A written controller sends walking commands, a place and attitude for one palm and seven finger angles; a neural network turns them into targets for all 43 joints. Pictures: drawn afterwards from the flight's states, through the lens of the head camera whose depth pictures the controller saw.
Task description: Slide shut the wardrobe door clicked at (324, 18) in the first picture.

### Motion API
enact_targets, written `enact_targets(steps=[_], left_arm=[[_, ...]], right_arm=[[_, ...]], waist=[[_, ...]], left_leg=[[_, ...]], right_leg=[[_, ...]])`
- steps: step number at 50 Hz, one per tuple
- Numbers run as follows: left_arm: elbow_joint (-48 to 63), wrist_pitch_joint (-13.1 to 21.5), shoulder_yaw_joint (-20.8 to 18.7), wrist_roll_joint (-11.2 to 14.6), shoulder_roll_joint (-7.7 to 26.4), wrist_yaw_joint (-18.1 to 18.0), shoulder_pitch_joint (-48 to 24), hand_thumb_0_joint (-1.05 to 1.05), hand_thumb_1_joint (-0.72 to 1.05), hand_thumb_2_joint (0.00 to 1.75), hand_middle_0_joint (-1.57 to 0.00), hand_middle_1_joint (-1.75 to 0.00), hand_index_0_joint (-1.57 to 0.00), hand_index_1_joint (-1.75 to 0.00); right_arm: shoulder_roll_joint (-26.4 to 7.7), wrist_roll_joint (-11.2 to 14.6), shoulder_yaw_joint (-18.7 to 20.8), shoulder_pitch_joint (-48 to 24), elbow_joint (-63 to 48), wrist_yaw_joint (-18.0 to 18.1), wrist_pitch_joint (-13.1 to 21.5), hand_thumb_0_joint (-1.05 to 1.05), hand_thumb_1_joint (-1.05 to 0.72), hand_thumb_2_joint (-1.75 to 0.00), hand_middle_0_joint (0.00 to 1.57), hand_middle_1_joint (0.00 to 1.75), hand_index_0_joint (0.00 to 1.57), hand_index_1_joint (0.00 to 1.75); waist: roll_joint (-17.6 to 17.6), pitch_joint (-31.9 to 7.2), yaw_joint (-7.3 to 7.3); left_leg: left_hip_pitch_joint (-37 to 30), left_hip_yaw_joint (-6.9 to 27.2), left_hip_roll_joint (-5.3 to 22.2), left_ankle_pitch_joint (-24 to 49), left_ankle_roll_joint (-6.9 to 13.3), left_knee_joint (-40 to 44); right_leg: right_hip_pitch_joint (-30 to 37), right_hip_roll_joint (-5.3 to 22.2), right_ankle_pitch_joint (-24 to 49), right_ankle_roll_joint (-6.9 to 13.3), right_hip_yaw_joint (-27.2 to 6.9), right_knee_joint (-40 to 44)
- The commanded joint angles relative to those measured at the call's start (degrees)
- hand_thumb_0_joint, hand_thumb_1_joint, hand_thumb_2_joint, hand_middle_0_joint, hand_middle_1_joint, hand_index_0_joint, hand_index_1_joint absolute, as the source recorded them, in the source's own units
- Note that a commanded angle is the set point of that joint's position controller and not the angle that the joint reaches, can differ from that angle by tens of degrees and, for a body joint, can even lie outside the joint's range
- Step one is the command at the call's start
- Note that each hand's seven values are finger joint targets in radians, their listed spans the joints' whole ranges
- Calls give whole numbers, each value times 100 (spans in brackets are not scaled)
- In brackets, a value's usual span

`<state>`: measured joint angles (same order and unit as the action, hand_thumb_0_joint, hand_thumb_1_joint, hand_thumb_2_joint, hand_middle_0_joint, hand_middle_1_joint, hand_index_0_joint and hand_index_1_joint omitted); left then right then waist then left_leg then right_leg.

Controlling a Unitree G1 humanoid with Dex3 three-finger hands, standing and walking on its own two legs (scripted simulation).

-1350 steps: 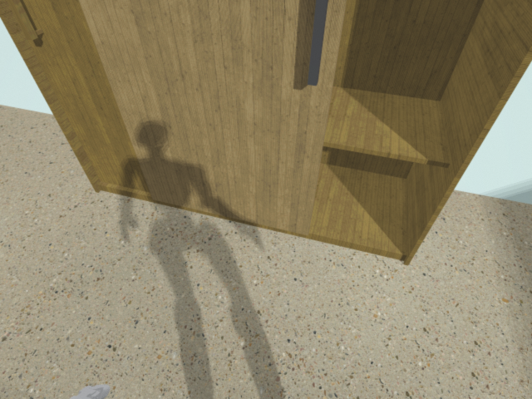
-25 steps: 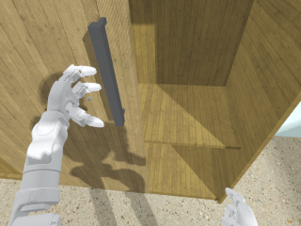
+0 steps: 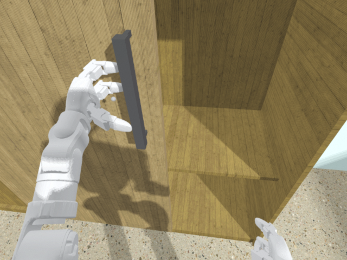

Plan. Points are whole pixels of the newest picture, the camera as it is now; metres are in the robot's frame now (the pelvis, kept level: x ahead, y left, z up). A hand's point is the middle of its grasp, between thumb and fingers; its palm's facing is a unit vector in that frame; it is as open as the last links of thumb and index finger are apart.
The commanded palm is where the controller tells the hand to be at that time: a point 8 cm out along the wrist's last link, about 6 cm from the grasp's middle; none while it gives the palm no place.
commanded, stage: feel for the door with the fingertips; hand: left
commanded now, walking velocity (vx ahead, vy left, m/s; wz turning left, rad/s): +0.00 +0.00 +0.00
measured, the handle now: (135, 97) +0.43 +0.13 +0.19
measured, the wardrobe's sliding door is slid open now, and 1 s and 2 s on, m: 0.44 0.44 0.44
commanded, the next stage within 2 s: slide the fingers in behind the handle in 0.36 s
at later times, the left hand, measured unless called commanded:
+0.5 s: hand (120, 99) +0.39 +0.15 +0.21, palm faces -0.02 -1.00 -0.03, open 13.9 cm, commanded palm +0.37 +0.19 +0.20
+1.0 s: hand (123, 104) +0.37 +0.14 +0.21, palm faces -0.04 -1.00 -0.02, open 14.0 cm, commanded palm +0.35 +0.19 +0.20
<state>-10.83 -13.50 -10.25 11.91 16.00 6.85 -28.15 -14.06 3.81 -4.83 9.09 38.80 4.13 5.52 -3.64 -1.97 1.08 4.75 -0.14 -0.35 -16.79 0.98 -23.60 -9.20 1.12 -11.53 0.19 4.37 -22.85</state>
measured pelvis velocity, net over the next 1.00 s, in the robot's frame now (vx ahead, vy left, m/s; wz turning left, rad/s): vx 0.00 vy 0.00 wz -0.01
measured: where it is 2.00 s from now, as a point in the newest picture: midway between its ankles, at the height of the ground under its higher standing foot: outside the picture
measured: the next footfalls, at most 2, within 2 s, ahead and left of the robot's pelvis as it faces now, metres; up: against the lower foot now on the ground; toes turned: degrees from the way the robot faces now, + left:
none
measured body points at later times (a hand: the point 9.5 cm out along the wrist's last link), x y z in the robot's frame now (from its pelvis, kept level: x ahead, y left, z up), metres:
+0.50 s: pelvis -0.01 +0.00 +0.00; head -0.02 -0.03 +0.45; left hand +0.38 +0.20 +0.22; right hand +0.15 -0.24 -0.10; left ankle -0.04 +0.11 -0.74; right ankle +0.01 -0.12 -0.74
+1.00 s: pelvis +0.00 +0.00 +0.00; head -0.03 -0.02 +0.45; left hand +0.37 +0.19 +0.22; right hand +0.17 -0.23 -0.09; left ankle -0.04 +0.11 -0.74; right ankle +0.01 -0.12 -0.74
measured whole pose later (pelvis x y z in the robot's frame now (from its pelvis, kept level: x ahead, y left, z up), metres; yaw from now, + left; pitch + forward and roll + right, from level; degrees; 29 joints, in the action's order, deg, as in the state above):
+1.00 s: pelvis +0.00 +0.00 +0.00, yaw -1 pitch -2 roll +0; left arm -15.3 -12.8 -10.3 12.4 13.9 7.2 -28.8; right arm -14.7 4.0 -3.9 10.6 38.1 3.9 5.4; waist -4.0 -1.9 0.5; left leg 4.9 -0.9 -0.4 -15.5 1.1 -22.1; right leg -9.8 1.1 -10.3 0.1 3.6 -21.8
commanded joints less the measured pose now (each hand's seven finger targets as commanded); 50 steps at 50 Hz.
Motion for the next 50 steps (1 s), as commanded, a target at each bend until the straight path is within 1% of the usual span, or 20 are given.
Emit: enact_targets(steps=[1,4,7,8,9,11,13,15,17,18,21,26,32,36,37,39,40,44,48,50], left_arm=[[-127,-469,-324,161,841,207,-1774,0,-50,30,-30,-120,-30,-120],[813,-209,-478,270,915,303,-2201,0,-50,30,-30,-120,-30,-120],[1553,450,-654,238,1204,143,-2805,0,-50,30,-30,-120,-30,-120],[1691,617,-558,195,1140,84,-2974,0,-50,30,-30,-120,-30,-120],[1663,727,-484,156,1077,21,-3129,0,-50,30,-30,-120,-30,-120],[1257,771,-551,78,1222,-100,-3163,0,-50,30,-30,-120,-30,-120],[720,594,-367,-25,1074,-120,-3070,0,-50,30,-30,-120,-30,-120],[395,464,-249,-65,1013,-99,-3236,0,-50,30,-30,-120,-30,-120],[395,411,-425,-40,1168,-56,-3134,0,-50,30,-30,-120,-30,-120],[361,385,-321,-13,1017,0,-3122,0,-50,30,-30,-120,-30,-120],[-108,367,-473,127,1075,111,-2991,0,-50,30,-30,-120,-30,-120],[42,569,-194,96,791,119,-3282,0,-50,30,-30,-120,-30,-120],[198,634,-430,40,1066,78,-3035,0,-50,30,-30,-120,-30,-120],[202,598,-501,49,1190,90,-3046,0,-50,30,-30,-120,-30,-120],[261,591,-398,53,1035,99,-3044,0,-50,30,-30,-120,-30,-120],[557,620,-554,60,1186,56,-3014,0,-50,30,-30,-120,-30,-120],[523,619,-539,49,1143,42,-2794,0,-50,30,-30,-120,-30,-120],[947,591,-307,63,822,55,-2633,0,-50,30,-30,-120,-30,-120],[709,335,-219,84,702,27,-2460,0,-50,30,-30,-120,-30,-120],[702,241,-63,33,585,-49,-2673,0,-50,30,-30,-120,-30,-120]], right_arm=[[-744,44,269,-741,-828,93,44,0,-90,-90,20,30,20,30],[-675,1,292,-882,-1111,71,111,0,-90,-90,20,30,20,30],[-598,-49,301,-812,-1149,48,244,0,-90,-90,20,30,20,30],[-584,-58,297,-794,-1137,42,288,0,-90,-90,20,30,20,30],[-572,-67,306,-748,-1071,43,329,0,-90,-90,20,30,20,30],[-606,-72,296,-653,-911,46,313,0,-90,-90,20,30,20,30],[-623,-30,277,-666,-830,70,249,0,-90,-90,20,30,20,30],[-655,-16,274,-659,-780,98,216,0,-90,-90,20,30,20,30],[-665,-19,297,-642,-831,100,238,0,-90,-90,20,30,20,30],[-656,-16,286,-651,-865,103,238,0,-90,-90,20,30,20,30],[-703,-9,308,-553,-826,118,226,0,-90,-90,20,30,20,30],[-677,7,349,-486,-821,74,332,0,-90,-90,20,30,20,30],[-696,-2,368,-478,-857,46,339,0,-90,-90,20,30,20,30],[-696,3,328,-527,-882,58,302,0,-90,-90,20,30,20,30],[-670,-2,318,-586,-918,58,310,0,-90,-90,20,30,20,30],[-665,-13,329,-610,-975,52,336,0,-90,-90,20,30,20,30],[-655,-27,316,-633,-983,41,320,0,-90,-90,20,30,20,30],[-625,-17,345,-661,-1036,-1,349,0,-90,-90,20,30,20,30],[-652,6,334,-701,-957,15,271,0,-90,-90,20,30,20,30],[-638,9,314,-755,-926,31,225,0,-90,-90,20,30,20,30]], waist=[[620,-523,-99],[727,-1598,-37],[577,-2125,-42],[456,-2145,-67],[463,-2146,-115],[291,-1707,-148],[152,-1204,-195],[14,-963,-225],[0,-1171,-166],[43,-1275,-160],[629,-1287,-176],[254,-1394,-222],[466,-1508,-145],[406,-1257,-128],[296,-1250,-125],[344,-1497,-74],[219,-1461,-34],[328,-1675,-72],[517,-1221,-121],[346,-992,-158]], left_leg=[[570,156,5,1251,41,425],[173,120,-32,1866,68,275],[-142,140,-2,2141,59,223],[-220,135,0,2207,55,214],[-292,135,8,2269,56,201],[-115,132,14,1981,48,271],[93,86,2,1616,46,355],[189,109,-7,1360,47,403],[119,123,-11,1504,63,404],[98,120,-27,1617,61,392],[240,114,5,1531,83,388],[55,124,3,1590,73,350],[82,107,5,1643,91,358],[247,117,0,1449,80,422],[203,98,-5,1443,86,426],[116,104,1,1639,81,414],[126,103,3,1668,66,412],[-57,68,12,2038,55,359],[125,77,28,1720,49,400],[162,96,14,1497,51,422]], right_leg=[[425,-103,966,187,-91,291],[912,-66,1692,174,-120,68],[1050,-78,1858,156,-185,-6],[1007,-82,1898,154,-195,-19],[962,-92,1954,143,-197,-21],[776,-93,1679,149,-213,90],[553,-90,1333,156,-214,203],[439,-85,1038,178,-207,283],[606,-85,1202,200,-216,276],[676,-81,1344,203,-197,232],[753,-91,1348,163,-178,247],[572,-90,1297,174,-175,221],[723,-89,1415,168,-199,198],[685,-81,1208,173,-201,248],[650,-79,1206,176,-210,241],[823,-78,1401,179,-221,200],[825,-80,1388,191,-216,194],[926,-94,1816,178,-184,122],[676,-114,1491,155,-143,200],[481,-117,1168,166,-148,261]])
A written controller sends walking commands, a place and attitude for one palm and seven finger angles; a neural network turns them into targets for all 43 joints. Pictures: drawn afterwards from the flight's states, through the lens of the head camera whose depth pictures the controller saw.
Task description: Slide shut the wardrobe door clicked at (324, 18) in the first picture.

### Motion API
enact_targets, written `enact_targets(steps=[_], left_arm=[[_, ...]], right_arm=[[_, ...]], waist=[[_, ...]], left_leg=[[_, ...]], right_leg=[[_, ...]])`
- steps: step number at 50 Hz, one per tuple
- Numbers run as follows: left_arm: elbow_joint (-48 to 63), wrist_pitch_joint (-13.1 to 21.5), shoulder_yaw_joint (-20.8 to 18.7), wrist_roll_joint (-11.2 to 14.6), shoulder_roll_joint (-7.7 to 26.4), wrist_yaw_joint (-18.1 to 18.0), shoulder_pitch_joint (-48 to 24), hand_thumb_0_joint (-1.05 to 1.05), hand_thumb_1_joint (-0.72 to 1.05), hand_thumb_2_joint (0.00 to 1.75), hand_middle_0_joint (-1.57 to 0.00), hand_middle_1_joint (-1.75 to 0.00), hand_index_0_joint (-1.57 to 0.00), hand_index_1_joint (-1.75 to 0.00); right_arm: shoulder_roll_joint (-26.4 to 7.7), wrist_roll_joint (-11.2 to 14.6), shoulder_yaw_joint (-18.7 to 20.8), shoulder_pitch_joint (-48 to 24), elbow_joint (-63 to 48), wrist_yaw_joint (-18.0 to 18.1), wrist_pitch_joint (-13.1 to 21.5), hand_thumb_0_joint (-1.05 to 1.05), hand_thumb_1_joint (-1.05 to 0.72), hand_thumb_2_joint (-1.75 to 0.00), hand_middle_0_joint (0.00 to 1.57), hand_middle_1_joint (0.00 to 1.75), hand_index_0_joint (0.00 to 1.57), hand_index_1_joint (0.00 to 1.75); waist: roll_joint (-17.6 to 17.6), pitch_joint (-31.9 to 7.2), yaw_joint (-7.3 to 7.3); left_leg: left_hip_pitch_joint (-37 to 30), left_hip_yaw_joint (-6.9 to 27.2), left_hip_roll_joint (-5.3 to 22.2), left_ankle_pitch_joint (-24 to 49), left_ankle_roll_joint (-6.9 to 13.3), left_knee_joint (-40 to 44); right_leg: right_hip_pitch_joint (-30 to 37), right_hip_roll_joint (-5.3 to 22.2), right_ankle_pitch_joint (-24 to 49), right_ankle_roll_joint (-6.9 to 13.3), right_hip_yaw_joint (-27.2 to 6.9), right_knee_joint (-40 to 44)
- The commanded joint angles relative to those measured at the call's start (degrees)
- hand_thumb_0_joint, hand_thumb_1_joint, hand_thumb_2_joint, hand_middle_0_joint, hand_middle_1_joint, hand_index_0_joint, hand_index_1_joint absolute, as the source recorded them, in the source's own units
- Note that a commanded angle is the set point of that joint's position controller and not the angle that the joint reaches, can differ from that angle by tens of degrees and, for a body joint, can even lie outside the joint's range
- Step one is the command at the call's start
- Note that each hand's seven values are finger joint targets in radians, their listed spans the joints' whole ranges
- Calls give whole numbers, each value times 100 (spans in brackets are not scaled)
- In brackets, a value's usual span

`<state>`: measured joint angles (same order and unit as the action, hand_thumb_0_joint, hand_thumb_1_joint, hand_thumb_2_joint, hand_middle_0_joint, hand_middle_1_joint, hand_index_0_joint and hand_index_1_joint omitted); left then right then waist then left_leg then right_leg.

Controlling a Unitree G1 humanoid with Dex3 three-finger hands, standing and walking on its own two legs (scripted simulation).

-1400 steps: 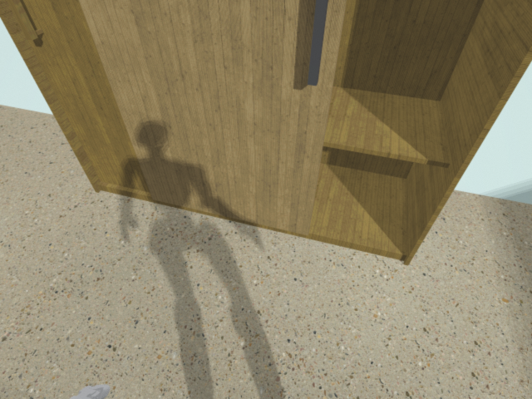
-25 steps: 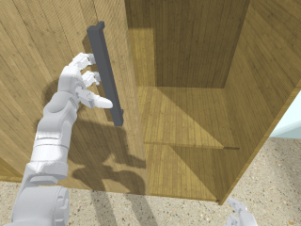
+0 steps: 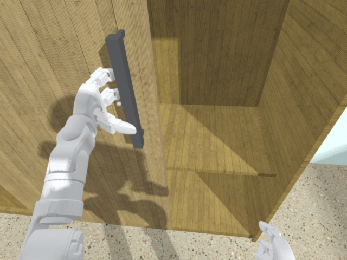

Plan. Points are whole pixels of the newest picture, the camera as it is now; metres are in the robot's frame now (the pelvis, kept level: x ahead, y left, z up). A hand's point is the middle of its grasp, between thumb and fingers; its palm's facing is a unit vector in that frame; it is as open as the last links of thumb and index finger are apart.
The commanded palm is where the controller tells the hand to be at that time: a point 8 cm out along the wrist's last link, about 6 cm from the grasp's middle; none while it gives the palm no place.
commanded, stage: slide the fingers in behind the handle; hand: left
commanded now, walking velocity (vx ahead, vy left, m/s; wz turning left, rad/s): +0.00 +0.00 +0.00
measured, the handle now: (131, 97) +0.44 +0.13 +0.19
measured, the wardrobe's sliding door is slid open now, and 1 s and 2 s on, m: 0.44 0.44 0.44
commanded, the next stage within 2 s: grip the handle and tug to test in 1.28 s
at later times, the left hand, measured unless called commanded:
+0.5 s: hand (127, 106) +0.38 +0.12 +0.21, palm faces -0.02 -1.00 -0.02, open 14.1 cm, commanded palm +0.35 +0.17 +0.20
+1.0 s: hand (133, 105) +0.38 +0.11 +0.21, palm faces -0.01 -1.00 -0.03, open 14.4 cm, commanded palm +0.35 +0.16 +0.20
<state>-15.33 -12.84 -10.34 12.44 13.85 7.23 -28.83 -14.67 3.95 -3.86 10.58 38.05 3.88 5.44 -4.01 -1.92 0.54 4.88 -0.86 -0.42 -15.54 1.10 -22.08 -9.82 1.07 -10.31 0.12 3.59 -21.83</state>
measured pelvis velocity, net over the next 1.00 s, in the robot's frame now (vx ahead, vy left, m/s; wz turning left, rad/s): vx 0.00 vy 0.00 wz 0.01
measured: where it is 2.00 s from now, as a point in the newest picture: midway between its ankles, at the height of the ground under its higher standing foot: outside the picture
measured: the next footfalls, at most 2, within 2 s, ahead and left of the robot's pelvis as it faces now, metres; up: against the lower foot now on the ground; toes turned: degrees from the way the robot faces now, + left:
none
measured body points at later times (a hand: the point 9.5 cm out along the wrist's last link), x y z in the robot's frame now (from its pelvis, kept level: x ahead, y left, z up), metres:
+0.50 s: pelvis +0.00 +0.00 +0.00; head -0.02 -0.02 +0.45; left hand +0.37 +0.18 +0.21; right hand +0.19 -0.22 -0.09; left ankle -0.04 +0.11 -0.74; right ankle +0.02 -0.12 -0.74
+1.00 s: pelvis +0.00 +0.00 +0.00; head -0.02 -0.02 +0.45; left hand +0.37 +0.17 +0.21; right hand +0.19 -0.21 -0.09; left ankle -0.04 +0.11 -0.74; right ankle +0.02 -0.12 -0.74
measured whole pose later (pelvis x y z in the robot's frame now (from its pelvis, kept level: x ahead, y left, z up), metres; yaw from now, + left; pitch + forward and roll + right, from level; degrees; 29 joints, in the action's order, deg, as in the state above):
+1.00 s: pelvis +0.00 +0.00 +0.00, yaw +0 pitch -2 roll +0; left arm -10.4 -16.9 -5.2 10.1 9.1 0.2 -28.1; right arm -13.2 2.9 -4.0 9.1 38.3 2.9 2.7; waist -4.0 -1.6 0.9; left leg 3.8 -0.5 -0.7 -16.0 1.2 -22.3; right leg -8.8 1.4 -11.2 0.0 3.8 -22.5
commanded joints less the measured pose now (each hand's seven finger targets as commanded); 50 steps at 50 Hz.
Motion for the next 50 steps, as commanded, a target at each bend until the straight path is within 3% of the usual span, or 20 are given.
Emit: enact_targets(steps=[1,5,9,10,13,15,16,20,21,24,25,27,30,32,37,38,40,45,49,50], left_arm=[[1287,156,-26,-29,764,-141,-2719,0,-50,30,-30,-120,-30,-120],[1425,153,-102,-75,847,-282,-2795,0,-50,30,-30,-120,-30,-120],[1792,262,-245,-40,862,-323,-2617,0,-50,30,-30,-120,-30,-120],[1583,242,-323,-46,928,-328,-2326,0,-50,30,-30,-120,-30,-120],[1486,131,-160,-57,724,-329,-2285,0,-50,30,-30,-120,-30,-120],[1460,32,-13,-113,592,-335,-2223,0,-50,30,-30,-120,-30,-120],[1556,2,-13,-115,579,-354,-2221,0,-50,30,-30,-120,-30,-120],[1749,-68,-39,-94,622,-375,-2187,0,-50,30,-30,-120,-30,-120],[1902,-40,100,-76,507,-370,-2393,0,-50,30,-30,-120,-30,-120],[2185,46,169,-97,404,-434,-2487,0,-50,30,-30,-120,-30,-120],[2100,60,119,-135,496,-465,-2340,0,-50,30,-30,-120,-30,-120],[1984,49,239,-100,334,-465,-2390,0,-50,30,-30,-120,-30,-120],[1915,61,367,-130,265,-482,-2580,0,-50,30,-30,-120,-30,-120],[2046,88,403,-144,191,-509,-2615,0,-50,30,-30,-120,-30,-120],[2004,83,643,-161,-88,-549,-2668,0,-50,30,-30,-120,-30,-120],[2024,90,518,-173,25,-572,-2552,0,-50,30,-30,-120,-30,-120],[1915,78,755,-195,-224,-593,-2567,0,-50,30,-30,-120,-30,-120],[1945,77,410,-240,162,-635,-2468,0,-50,30,-30,-120,-30,-120],[1995,62,547,-183,-28,-575,-2545,0,-50,30,-30,-120,-30,-120],[1855,53,388,-179,142,-594,-2449,0,-50,30,-30,-120,-30,-120]], right_arm=[[-562,-14,217,-908,-875,52,232,0,-90,-90,20,30,20,30],[-537,-59,205,-926,-858,62,187,0,-90,-90,20,30,20,30],[-495,-104,220,-950,-935,27,200,0,-90,-90,20,30,20,30],[-508,-111,209,-944,-913,21,161,0,-90,-90,20,30,20,30],[-495,-85,204,-959,-905,6,91,0,-90,-90,20,30,20,30],[-491,-75,195,-998,-918,-7,36,0,-90,-90,20,30,20,30],[-482,-72,205,-987,-935,-15,32,0,-90,-90,20,30,20,30],[-490,-78,207,-1044,-955,-12,-10,0,-90,-90,20,30,20,30],[-478,-71,198,-1049,-972,-9,-7,0,-90,-90,20,30,20,30],[-441,-98,224,-1046,-987,-19,64,0,-90,-90,20,30,20,30],[-452,-101,224,-1037,-948,-25,44,0,-90,-90,20,30,20,30],[-447,-93,217,-1041,-926,-17,48,0,-90,-90,20,30,20,30],[-462,-91,203,-1054,-884,-7,37,0,-90,-90,20,30,20,30],[-435,-98,215,-1039,-911,-19,77,0,-90,-90,20,30,20,30],[-413,-104,221,-1018,-881,-50,82,0,-90,-90,20,30,20,30],[-420,-102,244,-1033,-890,-50,85,0,-90,-90,20,30,20,30],[-405,-109,226,-1053,-871,-67,74,0,-90,-90,20,30,20,30],[-427,-141,224,-1044,-871,-61,22,0,-90,-90,20,30,20,30],[-392,-118,203,-1098,-913,-62,17,0,-90,-90,20,30,20,30],[-418,-125,206,-1088,-879,-56,-6,0,-90,-90,20,30,20,30]], waist=[[260,-1043,-97],[254,-1333,-69],[477,-1871,25],[564,-1749,70],[617,-1426,9],[359,-1255,15],[417,-1241,6],[417,-1349,15],[478,-1369,-43],[361,-1672,-32],[277,-1645,-8],[480,-1522,-61],[448,-1344,-93],[248,-1448,-77],[446,-1461,-113],[469,-1540,-73],[426,-1442,-97],[501,-1528,-13],[460,-1443,-52],[414,-1382,-16]], left_leg=[[111,186,17,1367,33,282],[-24,206,5,1569,18,237],[-237,181,7,2207,16,162],[-123,178,16,2189,5,167],[16,143,17,1995,10,214],[69,142,5,1905,-7,221],[52,157,14,1978,-5,213],[-18,154,7,1999,6,166],[-30,174,11,1955,4,193],[-252,177,6,2170,5,129],[-232,177,18,2177,-17,127],[-190,175,19,2014,2,149],[-123,197,10,1860,1,177],[-227,221,4,1972,-10,166],[-253,229,11,2004,-13,149],[-290,209,25,2077,-13,132],[-268,213,8,2087,-11,114],[-196,175,-8,2106,4,135],[-205,190,-4,2083,0,148],[-130,193,-7,2001,-10,163]], right_leg=[[550,-102,1018,181,-79,162],[667,-107,1148,196,-83,108],[1076,-101,1885,205,-84,-48],[1091,-107,1861,206,-78,-46],[959,-109,1756,186,-70,17],[844,-109,1593,210,-62,38],[856,-110,1658,213,-48,33],[872,-124,1677,207,-57,25],[866,-116,1623,200,-46,26],[930,-120,1797,200,-56,-40],[919,-122,1742,211,-55,-34],[851,-132,1650,193,-48,-4],[753,-133,1462,202,-46,38],[767,-129,1548,217,-46,4],[759,-140,1595,208,-13,-15],[798,-142,1654,209,-13,-34],[732,-136,1655,206,-11,-39],[905,-113,1758,209,-37,-30],[859,-123,1753,213,-23,-41],[858,-117,1637,219,-31,-8]])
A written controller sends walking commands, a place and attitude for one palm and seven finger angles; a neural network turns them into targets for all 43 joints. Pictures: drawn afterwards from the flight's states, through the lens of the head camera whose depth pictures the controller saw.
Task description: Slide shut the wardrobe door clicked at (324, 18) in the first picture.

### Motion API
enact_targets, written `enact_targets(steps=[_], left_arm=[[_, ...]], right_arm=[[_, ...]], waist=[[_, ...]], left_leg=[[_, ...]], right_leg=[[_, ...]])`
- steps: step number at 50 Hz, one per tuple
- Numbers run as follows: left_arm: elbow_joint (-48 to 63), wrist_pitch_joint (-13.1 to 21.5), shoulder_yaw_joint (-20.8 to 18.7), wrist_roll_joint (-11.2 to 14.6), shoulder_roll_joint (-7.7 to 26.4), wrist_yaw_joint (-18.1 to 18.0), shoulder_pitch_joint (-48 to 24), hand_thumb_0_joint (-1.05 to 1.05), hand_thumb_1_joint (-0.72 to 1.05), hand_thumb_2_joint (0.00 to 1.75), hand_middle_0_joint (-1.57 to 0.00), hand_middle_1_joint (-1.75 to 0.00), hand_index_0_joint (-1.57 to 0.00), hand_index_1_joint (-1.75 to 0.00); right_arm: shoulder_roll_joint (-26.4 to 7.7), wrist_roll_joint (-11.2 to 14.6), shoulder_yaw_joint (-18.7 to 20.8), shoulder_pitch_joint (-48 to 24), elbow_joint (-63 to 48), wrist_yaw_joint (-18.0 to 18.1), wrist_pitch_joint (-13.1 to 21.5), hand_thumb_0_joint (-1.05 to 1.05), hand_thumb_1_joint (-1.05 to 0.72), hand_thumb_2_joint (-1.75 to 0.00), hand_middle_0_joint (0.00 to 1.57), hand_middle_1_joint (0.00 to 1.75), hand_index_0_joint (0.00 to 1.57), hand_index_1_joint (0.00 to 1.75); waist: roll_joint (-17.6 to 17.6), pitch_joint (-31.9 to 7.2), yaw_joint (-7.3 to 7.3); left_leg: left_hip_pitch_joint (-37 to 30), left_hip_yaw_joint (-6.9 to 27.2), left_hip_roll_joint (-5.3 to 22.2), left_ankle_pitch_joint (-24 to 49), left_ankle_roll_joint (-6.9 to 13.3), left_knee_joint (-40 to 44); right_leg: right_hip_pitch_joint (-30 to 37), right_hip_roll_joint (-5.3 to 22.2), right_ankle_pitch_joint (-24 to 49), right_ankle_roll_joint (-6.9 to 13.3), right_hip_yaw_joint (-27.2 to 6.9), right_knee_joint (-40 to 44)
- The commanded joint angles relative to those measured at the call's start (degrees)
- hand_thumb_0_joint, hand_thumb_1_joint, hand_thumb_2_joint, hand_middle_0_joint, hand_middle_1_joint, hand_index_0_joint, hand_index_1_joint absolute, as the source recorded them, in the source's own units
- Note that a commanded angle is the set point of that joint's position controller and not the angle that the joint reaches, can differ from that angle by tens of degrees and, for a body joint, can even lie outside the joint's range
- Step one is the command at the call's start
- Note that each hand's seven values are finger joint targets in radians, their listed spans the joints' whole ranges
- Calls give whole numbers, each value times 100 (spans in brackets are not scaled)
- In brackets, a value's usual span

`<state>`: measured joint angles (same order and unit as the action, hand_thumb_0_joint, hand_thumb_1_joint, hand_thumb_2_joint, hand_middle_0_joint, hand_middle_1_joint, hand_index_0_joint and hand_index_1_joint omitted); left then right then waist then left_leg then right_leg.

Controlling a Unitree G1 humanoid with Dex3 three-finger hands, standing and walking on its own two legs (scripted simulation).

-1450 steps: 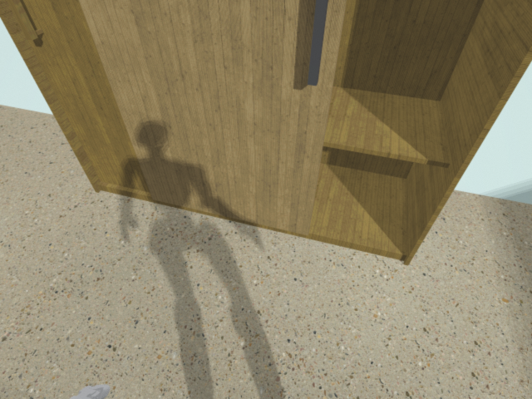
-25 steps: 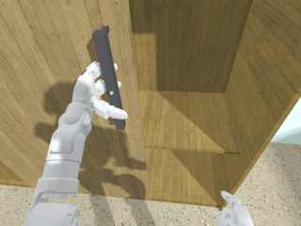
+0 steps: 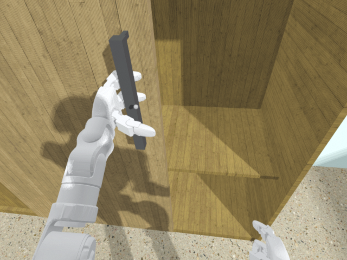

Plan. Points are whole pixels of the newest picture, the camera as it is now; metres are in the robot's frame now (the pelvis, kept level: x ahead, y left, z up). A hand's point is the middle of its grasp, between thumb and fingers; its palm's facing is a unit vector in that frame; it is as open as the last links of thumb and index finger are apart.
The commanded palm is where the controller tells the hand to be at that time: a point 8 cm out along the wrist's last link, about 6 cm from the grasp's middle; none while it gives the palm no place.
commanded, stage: slide the fingers in behind the handle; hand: left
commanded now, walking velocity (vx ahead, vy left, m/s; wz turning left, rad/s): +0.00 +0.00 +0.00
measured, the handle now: (134, 98) +0.43 +0.13 +0.19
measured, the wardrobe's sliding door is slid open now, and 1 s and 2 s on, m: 0.44 0.44 0.44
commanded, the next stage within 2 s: grip the handle and tug to test in 0.28 s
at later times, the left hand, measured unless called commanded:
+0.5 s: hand (135, 107) +0.37 +0.11 +0.21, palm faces -0.03 -1.00 -0.02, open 14.2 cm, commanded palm +0.34 +0.16 +0.20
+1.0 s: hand (134, 105) +0.38 +0.11 +0.21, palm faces -0.03 -1.00 -0.02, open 6.9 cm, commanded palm +0.35 +0.16 +0.20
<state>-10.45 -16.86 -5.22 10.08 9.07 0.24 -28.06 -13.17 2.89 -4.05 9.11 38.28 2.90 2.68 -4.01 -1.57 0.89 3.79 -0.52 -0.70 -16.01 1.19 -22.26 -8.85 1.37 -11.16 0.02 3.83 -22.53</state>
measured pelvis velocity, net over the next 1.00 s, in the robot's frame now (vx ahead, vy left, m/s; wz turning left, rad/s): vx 0.01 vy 0.00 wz -0.01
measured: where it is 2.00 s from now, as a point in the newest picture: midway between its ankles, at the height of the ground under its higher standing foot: outside the picture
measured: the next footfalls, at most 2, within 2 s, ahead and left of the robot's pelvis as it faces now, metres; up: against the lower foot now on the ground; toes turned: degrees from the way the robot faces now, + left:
none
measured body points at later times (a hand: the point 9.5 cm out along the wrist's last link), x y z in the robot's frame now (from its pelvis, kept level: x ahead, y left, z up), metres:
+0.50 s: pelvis +0.01 +0.00 +0.00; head -0.02 -0.02 +0.45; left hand +0.37 +0.16 +0.21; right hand +0.19 -0.22 -0.09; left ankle -0.04 +0.10 -0.74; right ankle +0.01 -0.12 -0.74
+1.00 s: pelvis +0.01 +0.00 +0.00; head -0.01 -0.02 +0.45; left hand +0.37 +0.17 +0.21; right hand +0.19 -0.22 -0.09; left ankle -0.04 +0.10 -0.74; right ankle +0.01 -0.12 -0.74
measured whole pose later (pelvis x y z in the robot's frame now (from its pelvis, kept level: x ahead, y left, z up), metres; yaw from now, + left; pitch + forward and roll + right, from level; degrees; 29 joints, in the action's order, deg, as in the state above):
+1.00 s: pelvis +0.01 +0.00 +0.00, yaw +0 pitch -2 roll -1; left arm -6.9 -19.2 -5.7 10.6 9.3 0.6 -26.7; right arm -13.4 2.9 -4.0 8.4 37.3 2.8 0.6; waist -3.9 -2.0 0.6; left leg 3.9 -0.8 -0.6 -16.8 1.4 -22.5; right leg -8.9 1.3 -11.6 -0.3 3.5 -22.4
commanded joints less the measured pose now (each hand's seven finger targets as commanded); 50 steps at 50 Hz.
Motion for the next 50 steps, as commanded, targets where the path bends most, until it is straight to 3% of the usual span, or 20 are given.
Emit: enact_targets(steps=[1,3,4,6,10,14,16,19,23,25,27,30,33,36,38,45,47,48,49,50], left_arm=[[1384,447,-134,78,621,113,-2572,0,-50,30,-30,-120,-30,-120],[1471,440,-279,73,783,112,-2487,0,-50,30,-30,-120,-30,-120],[1549,435,-153,76,617,130,-2516,0,-50,30,-30,-120,-30,-120],[1483,444,-280,87,754,116,-2406,0,-50,30,-30,-120,-30,-120],[1653,447,-109,50,601,93,-2370,0,-50,30,-30,-120,-30,-120],[1871,450,-207,75,665,116,-2133,0,-50,30,-30,-120,-30,-120],[2006,475,-95,55,578,117,-2181,0,-50,30,-30,-120,-30,-120],[1915,404,-85,61,576,103,-2203,0,-50,30,-30,-120,-30,-120],[1828,333,-188,63,658,76,-2338,0,-31,38,-32,-123,-32,-123],[1794,305,-309,43,774,70,-2003,0,-22,42,-33,-124,-33,-124],[1948,304,-129,52,581,90,-2080,0,-13,46,-34,-125,-34,-125],[1898,276,-218,54,692,80,-2054,0,1,52,-35,-127,-35,-127],[1993,272,65,54,402,107,-2131,0,15,58,-37,-129,-37,-129],[1968,267,-208,60,664,83,-1922,0,29,64,-38,-131,-38,-131],[1956,240,-155,66,620,101,-2093,0,39,68,-40,-133,-40,-133],[1707,182,-241,86,666,104,-1986,0,71,82,-43,-137,-43,-137],[1711,179,-103,92,540,90,-2274,0,81,86,-44,-139,-44,-139],[1694,178,-239,76,708,76,-2241,0,85,88,-44,-139,-44,-139],[1667,163,-117,79,545,89,-2212,0,90,90,-45,-140,-45,-140],[1582,178,-254,57,720,55,-2200,0,90,90,-45,-140,-45,-140]], right_arm=[[-559,-18,211,-946,-916,53,264,0,-90,-90,20,30,20,30],[-569,-16,223,-948,-941,60,250,0,-90,-90,20,30,20,30],[-550,-18,222,-988,-974,59,261,0,-90,-90,20,30,20,30],[-556,-19,216,-962,-958,54,238,0,-90,-90,20,30,20,30],[-543,-15,224,-985,-979,25,245,0,-90,-90,20,30,20,30],[-555,-20,248,-978,-1035,8,245,0,-90,-90,20,30,20,30],[-531,-20,238,-993,-1053,-13,235,0,-90,-90,20,30,20,30],[-550,-8,247,-988,-1017,-18,223,0,-90,-90,20,30,20,30],[-567,-21,253,-976,-1003,20,203,0,-90,-90,20,30,20,30],[-576,-37,245,-981,-1001,9,167,0,-90,-90,20,30,20,30],[-542,-22,242,-998,-1034,-4,169,0,-90,-90,20,30,20,30],[-563,-31,241,-998,-1006,-6,146,0,-90,-90,20,30,20,30],[-525,-14,244,-1011,-1042,-22,161,0,-90,-90,20,30,20,30],[-562,-28,251,-990,-1036,-26,134,0,-90,-90,20,30,20,30],[-563,-23,250,-988,-1025,-8,127,0,-90,-90,20,30,20,30],[-561,-23,228,-1020,-1020,14,67,0,-90,-90,20,30,20,30],[-555,-18,228,-983,-1000,28,77,0,-90,-90,20,30,20,30],[-571,-14,240,-969,-991,29,71,0,-90,-90,20,30,20,30],[-553,-10,231,-989,-1015,25,73,0,-90,-90,20,30,20,30],[-575,-17,241,-978,-980,33,57,0,-90,-90,20,30,20,30]], waist=[[459,-1407,-60],[585,-1505,-29],[473,-1563,-45],[497,-1507,-18],[284,-1524,-22],[611,-1724,2],[369,-1621,-1],[397,-1551,-21],[547,-1499,-47],[463,-1564,32],[424,-1608,-10],[408,-1600,5],[426,-1565,-52],[422,-1612,17],[601,-1594,-32],[435,-1483,8],[517,-1472,-77],[469,-1499,-44],[446,-1484,-47],[448,-1474,-30]], left_leg=[[-1,153,17,1986,-6,197],[-8,156,27,2040,0,195],[-70,118,11,2064,9,175],[10,140,23,2038,-9,201],[-88,148,31,2188,-47,175],[-105,94,31,2382,1,146],[-95,120,34,2428,-42,173],[-130,131,42,2376,-42,156],[-90,132,32,2261,-10,162],[-63,128,26,2425,-31,145],[-126,106,32,2491,-31,122],[-96,112,29,2490,-44,111],[-163,119,43,2532,-44,99],[-101,124,43,2545,-52,109],[-96,120,41,2552,-33,92],[-16,114,23,2384,-35,105],[-31,132,28,2327,-24,109],[-25,139,49,2337,-41,115],[-41,130,33,2336,-31,114],[-12,131,35,2300,-34,104]], right_leg=[[771,-139,1706,223,-63,76],[863,-147,1770,224,-67,57],[843,-138,1815,214,-75,50],[872,-134,1765,222,-66,58],[815,-147,1799,237,-50,36],[1036,-148,2172,214,-62,-16],[982,-137,2127,231,-41,-20],[870,-165,2049,228,-37,-3],[855,-168,1974,222,-51,36],[949,-164,2092,235,-46,-2],[938,-154,2185,225,-42,-20],[949,-159,2167,236,-39,-25],[859,-166,2191,221,-22,-43],[955,-156,2214,236,-35,-47],[940,-166,2265,222,-24,-51],[865,-160,2071,230,-41,-20],[803,-162,2027,219,-35,1],[825,-164,2007,229,-36,-11],[799,-167,2002,226,-39,-10],[802,-162,1936,234,-43,9]])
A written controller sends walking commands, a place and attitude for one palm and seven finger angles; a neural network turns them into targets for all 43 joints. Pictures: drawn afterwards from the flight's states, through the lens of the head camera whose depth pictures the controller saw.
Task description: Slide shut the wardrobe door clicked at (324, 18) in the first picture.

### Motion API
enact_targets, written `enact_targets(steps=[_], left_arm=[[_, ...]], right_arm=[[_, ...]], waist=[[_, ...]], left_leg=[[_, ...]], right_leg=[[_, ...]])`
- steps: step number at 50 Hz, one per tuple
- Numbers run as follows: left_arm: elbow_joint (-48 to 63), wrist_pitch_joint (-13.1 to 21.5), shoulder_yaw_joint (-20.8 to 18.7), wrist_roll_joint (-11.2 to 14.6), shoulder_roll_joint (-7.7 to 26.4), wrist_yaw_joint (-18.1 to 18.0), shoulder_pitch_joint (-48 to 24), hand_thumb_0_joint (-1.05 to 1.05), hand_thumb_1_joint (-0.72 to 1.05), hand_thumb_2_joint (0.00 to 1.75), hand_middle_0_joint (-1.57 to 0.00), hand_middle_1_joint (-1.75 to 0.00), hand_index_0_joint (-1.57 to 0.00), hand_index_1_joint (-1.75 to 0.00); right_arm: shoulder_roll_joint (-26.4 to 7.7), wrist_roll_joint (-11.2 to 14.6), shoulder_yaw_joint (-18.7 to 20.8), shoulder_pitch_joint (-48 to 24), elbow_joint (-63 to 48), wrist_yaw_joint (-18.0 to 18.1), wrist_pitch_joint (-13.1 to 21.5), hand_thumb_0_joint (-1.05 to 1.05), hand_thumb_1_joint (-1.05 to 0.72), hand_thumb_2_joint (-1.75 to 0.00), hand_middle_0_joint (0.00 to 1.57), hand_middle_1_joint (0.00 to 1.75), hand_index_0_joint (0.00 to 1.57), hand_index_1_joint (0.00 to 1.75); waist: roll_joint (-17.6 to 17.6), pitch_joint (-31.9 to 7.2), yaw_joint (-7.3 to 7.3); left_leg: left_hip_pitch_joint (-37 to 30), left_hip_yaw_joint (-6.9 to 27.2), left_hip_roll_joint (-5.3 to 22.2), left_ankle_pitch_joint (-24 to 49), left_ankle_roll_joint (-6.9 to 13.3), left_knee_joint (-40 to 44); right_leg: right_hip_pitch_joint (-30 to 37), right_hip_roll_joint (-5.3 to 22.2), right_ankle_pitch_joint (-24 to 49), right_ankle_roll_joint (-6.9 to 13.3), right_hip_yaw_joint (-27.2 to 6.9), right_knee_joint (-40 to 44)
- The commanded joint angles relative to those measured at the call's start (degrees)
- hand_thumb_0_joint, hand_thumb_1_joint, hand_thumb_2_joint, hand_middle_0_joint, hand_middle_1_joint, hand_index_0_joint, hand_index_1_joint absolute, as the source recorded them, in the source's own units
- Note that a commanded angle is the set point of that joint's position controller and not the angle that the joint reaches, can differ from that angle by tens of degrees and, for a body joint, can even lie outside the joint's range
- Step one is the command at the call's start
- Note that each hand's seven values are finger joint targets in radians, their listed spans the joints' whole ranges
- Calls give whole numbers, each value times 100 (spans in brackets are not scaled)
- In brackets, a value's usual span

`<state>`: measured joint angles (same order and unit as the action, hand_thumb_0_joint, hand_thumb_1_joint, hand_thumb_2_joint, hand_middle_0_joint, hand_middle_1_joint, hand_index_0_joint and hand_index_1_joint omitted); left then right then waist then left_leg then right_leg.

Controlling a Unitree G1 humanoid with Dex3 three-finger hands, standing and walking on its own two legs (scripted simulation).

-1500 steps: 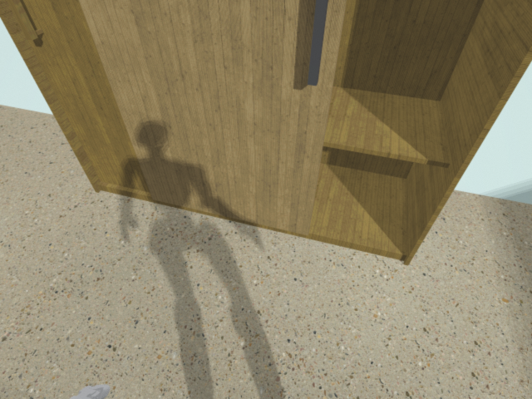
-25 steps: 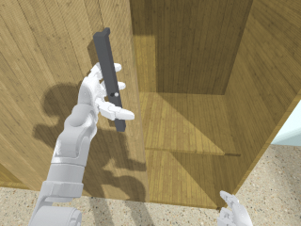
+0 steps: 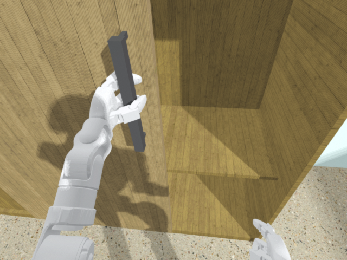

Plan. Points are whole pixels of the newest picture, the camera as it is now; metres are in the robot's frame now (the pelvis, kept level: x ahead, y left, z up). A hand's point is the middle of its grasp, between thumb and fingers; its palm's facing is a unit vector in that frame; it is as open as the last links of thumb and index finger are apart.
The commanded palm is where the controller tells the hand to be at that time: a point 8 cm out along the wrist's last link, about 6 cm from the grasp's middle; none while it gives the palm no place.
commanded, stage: grip the handle and tug to test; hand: left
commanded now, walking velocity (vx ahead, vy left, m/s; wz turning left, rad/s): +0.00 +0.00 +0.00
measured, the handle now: (133, 99) +0.42 +0.13 +0.19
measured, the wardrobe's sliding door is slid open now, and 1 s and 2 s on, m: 0.44 0.44 0.44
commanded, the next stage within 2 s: tug the door sideways, standing still in 0.80 s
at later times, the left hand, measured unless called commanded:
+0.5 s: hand (135, 107) +0.37 +0.11 +0.21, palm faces -0.01 -1.00 -0.02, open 6.2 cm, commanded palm +0.34 +0.15 +0.20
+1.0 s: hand (135, 108) +0.37 +0.11 +0.21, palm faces -0.03 -1.00 -0.03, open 6.2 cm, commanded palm +0.34 +0.15 +0.20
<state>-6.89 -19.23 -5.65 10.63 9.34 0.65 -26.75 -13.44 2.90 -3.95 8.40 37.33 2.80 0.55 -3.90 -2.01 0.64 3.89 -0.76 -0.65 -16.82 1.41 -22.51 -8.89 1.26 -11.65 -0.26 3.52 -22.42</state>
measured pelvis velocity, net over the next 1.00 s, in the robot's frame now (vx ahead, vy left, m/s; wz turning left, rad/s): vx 0.02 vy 0.00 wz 0.00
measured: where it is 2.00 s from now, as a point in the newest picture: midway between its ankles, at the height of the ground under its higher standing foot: outside the picture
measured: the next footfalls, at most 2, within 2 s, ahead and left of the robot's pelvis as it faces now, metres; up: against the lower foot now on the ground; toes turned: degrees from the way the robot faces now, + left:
none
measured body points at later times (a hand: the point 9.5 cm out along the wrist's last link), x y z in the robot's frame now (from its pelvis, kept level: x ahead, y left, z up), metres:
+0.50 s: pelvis -0.01 +0.00 +0.00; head -0.03 -0.02 +0.45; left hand +0.36 +0.16 +0.21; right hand +0.17 -0.22 -0.09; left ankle -0.05 +0.10 -0.74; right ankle +0.00 -0.12 -0.74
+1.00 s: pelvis +0.02 +0.00 +0.00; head +0.00 -0.02 +0.45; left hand +0.36 +0.16 +0.21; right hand +0.20 -0.23 -0.09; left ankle -0.05 +0.10 -0.74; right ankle +0.00 -0.12 -0.74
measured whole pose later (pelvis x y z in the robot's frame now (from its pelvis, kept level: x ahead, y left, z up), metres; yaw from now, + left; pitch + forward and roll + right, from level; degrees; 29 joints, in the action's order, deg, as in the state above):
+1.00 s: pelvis +0.02 +0.00 +0.00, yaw +0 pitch -1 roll -1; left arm 1.6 -20.9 -5.4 10.0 9.0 0.8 -21.5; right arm -14.2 3.1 -3.1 9.0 35.7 1.8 0.2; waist -4.2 -2.8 0.6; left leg 3.8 -0.9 -0.1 -18.2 1.3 -22.8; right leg -8.9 0.7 -12.9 -0.2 3.4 -22.6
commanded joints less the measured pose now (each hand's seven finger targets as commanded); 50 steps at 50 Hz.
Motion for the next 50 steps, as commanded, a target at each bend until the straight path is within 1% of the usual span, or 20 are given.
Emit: enact_targets(steps=[1,4,5,8,9,11,14,16,19,22,31,33,36,38,40,43,45,47,48,50], left_arm=[[1380,438,-87,-20,601,22,-2441,0,90,90,-45,-140,-45,-140],[1409,447,54,-34,420,15,-2457,0,90,90,-45,-140,-45,-140],[1268,450,-35,-50,558,2,-2379,0,90,90,-45,-140,-45,-140],[1235,460,39,-54,503,0,-2649,0,90,90,-45,-140,-45,-140],[1280,469,96,-56,417,10,-2650,0,90,90,-45,-140,-45,-140],[1285,491,-18,-49,541,-3,-2527,0,90,90,-45,-140,-45,-140],[1300,515,168,-54,335,16,-2614,0,90,90,-45,-140,-45,-140],[1139,514,98,-54,420,-7,-2582,0,90,90,-45,-140,-45,-140],[947,491,56,-52,488,-2,-2781,0,90,90,-45,-140,-45,-140],[966,513,40,-44,492,7,-2778,0,90,90,-45,-140,-45,-140],[1208,541,12,-2,453,95,-2074,0,90,90,-45,-140,-45,-140],[1376,534,-150,0,626,113,-1870,0,90,90,-45,-140,-45,-140],[1710,534,-95,7,555,160,-1482,0,90,90,-45,-140,-45,-140],[1823,478,-117,23,581,202,-1246,0,90,90,-45,-140,-45,-140],[1953,428,-46,10,519,219,-1138,0,90,90,-45,-140,-45,-140],[2161,332,-241,38,685,225,-914,0,90,90,-45,-140,-45,-140],[2290,260,-266,21,723,223,-794,0,90,90,-45,-140,-45,-140],[2293,203,173,2,384,185,-1571,0,90,90,-45,-140,-45,-140],[2121,158,165,3,366,135,-1814,0,90,90,-45,-140,-45,-140],[1953,83,318,-56,243,46,-2038,0,90,90,-45,-140,-45,-140]], right_arm=[[-531,-13,220,-907,-919,34,279,0,-90,-90,20,30,20,30],[-517,-22,249,-868,-918,19,311,0,-90,-90,20,30,20,30],[-538,-19,244,-862,-882,16,294,0,-90,-90,20,30,20,30],[-539,-10,249,-844,-863,40,299,0,-90,-90,20,30,20,30],[-525,-11,250,-854,-881,36,312,0,-90,-90,20,30,20,30],[-530,-16,232,-862,-891,31,308,0,-90,-90,20,30,20,30],[-504,-12,244,-865,-905,18,342,0,-90,-90,20,30,20,30],[-521,-10,232,-844,-863,20,314,0,-90,-90,20,30,20,30],[-545,-5,233,-819,-829,67,314,0,-90,-90,20,30,20,30],[-531,-6,227,-823,-836,72,326,0,-90,-90,20,30,20,30],[-514,-1,217,-897,-978,17,338,0,-90,-90,20,30,20,30],[-538,-3,235,-903,-1015,7,342,0,-90,-90,20,30,20,30],[-511,-2,239,-948,-1104,-47,339,0,-90,-90,20,30,20,30],[-527,4,250,-947,-1134,-68,322,0,-90,-90,20,30,20,30],[-529,-4,243,-985,-1167,-90,297,0,-90,-90,20,30,20,30],[-546,-2,261,-987,-1210,-101,272,0,-90,-90,20,30,20,30],[-548,-13,266,-1009,-1211,-108,237,0,-90,-90,20,30,20,30],[-524,9,261,-985,-1122,-102,247,0,-90,-90,20,30,20,30],[-536,1,272,-936,-1056,-84,256,0,-90,-90,20,30,20,30],[-539,-2,282,-909,-966,-58,235,0,-90,-90,20,30,20,30]], waist=[[377,-1478,-24],[459,-1619,-43],[421,-1536,-18],[578,-1475,-97],[489,-1530,-85],[405,-1491,-32],[436,-1494,-64],[345,-1357,-66],[616,-1306,-113],[435,-1346,-89],[478,-1438,23],[595,-1547,65],[397,-1591,110],[586,-1579,120],[436,-1483,134],[647,-1552,155],[477,-1573,177],[346,-1502,-12],[496,-1462,-57],[367,-1391,-107]], left_leg=[[-52,168,29,2405,-64,152],[-199,171,46,2646,-66,94],[-119,180,45,2561,-78,98],[-96,175,41,2368,-44,123],[-145,153,31,2372,-34,109],[-81,187,29,2358,-61,142],[-162,186,39,2422,-53,118],[-69,192,42,2264,-73,159],[-3,185,41,2056,-22,178],[-29,186,24,2035,-29,184],[45,152,23,2069,-32,207],[62,139,25,2208,-23,188],[22,112,24,2417,-42,155],[59,85,36,2499,-29,137],[86,94,27,2627,-44,114],[86,69,30,2722,-11,83],[77,55,27,2897,-21,39],[-83,88,42,3000,-49,-26],[-117,106,47,2992,-36,-51],[-164,119,57,3029,-38,-96]], right_leg=[[823,-143,1985,267,-11,-15],[817,-158,2198,256,8,-63],[801,-161,2086,268,0,-42],[743,-165,1987,249,-10,-7],[741,-164,2001,247,-20,-10],[773,-156,1932,270,-10,-14],[721,-164,1990,260,-5,-22],[670,-160,1813,268,-2,22],[630,-173,1675,244,-13,61],[642,-159,1643,256,-30,72],[831,-146,1749,255,-15,51],[970,-148,1955,250,-28,11],[1045,-137,2178,261,-21,-39],[1103,-151,2340,243,-11,-61],[1069,-150,2424,257,2,-90],[1156,-157,2624,234,-5,-112],[1202,-147,2795,246,-12,-157],[937,-159,2739,236,12,-160],[839,-183,2701,226,24,-142],[703,-192,2607,234,33,-145]])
